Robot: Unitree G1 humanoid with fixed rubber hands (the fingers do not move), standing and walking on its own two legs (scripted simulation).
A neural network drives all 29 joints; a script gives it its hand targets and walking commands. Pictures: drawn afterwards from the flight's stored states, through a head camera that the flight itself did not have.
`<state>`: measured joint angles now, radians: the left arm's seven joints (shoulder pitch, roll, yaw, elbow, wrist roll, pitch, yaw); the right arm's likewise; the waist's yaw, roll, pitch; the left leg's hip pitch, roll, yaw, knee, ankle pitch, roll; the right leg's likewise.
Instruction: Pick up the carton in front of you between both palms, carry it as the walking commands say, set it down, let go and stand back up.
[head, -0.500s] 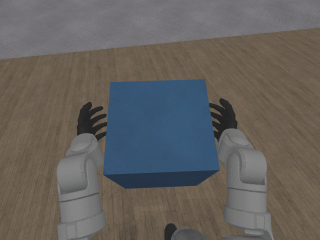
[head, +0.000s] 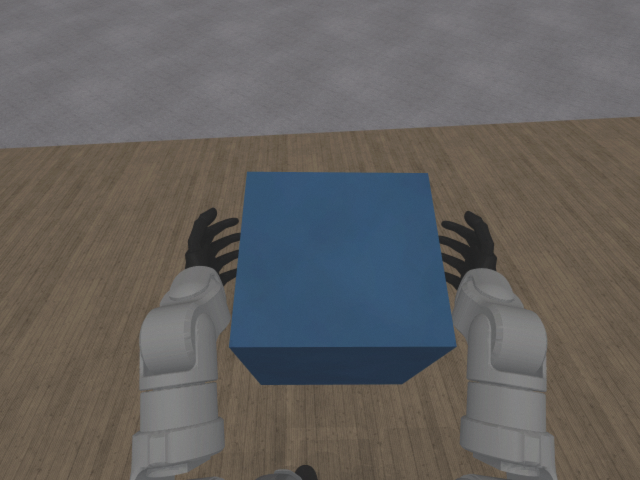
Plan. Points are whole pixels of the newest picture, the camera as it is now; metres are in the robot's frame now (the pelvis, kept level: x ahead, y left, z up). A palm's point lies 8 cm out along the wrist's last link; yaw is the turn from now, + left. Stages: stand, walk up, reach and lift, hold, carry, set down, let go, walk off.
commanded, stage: carry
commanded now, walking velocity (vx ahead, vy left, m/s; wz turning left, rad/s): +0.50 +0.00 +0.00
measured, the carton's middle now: (334, 291) +0.35 +0.02 +0.03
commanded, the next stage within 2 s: none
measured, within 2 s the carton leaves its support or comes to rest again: neither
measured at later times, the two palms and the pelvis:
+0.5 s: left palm (262, 141) +0.65 +0.16 +0.05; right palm (439, 147) +0.63 -0.15 +0.06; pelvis +0.31 +0.01 -0.04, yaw +1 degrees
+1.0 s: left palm (279, 81) +0.94 +0.17 +0.01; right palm (411, 84) +0.96 -0.14 +0.00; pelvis +0.62 +0.00 -0.08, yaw +1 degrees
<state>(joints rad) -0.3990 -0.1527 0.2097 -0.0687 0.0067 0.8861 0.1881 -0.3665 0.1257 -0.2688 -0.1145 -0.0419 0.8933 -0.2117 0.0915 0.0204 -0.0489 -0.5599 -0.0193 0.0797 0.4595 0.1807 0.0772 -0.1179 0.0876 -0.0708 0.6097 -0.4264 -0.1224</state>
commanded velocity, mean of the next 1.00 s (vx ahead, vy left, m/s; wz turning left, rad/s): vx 0.50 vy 0.00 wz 0.00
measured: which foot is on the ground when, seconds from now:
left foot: up 0.00-0.02, down 0.04-0.60, up 0.62-1.00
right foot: down 0.00-0.06, up 0.08-0.56, down 0.58-1.00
